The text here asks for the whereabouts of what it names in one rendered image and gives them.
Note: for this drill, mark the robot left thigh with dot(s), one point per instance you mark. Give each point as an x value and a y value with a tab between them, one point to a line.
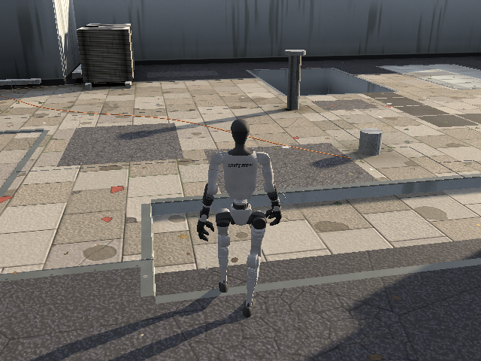
223	219

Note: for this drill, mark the robot left upper arm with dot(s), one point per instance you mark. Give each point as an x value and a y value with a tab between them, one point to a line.
213	172

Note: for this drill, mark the left robot hand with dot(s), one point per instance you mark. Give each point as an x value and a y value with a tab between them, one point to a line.
201	231

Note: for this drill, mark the humanoid robot head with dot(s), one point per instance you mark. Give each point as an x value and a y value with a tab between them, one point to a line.
240	130

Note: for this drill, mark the robot left forearm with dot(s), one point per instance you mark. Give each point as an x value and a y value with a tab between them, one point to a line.
206	205

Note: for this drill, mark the robot right forearm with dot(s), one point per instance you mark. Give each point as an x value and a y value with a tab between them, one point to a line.
274	199

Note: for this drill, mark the robot right upper arm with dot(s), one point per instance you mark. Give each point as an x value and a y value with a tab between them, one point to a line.
267	171

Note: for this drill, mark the right robot hand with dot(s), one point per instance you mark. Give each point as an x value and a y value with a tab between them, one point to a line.
273	214

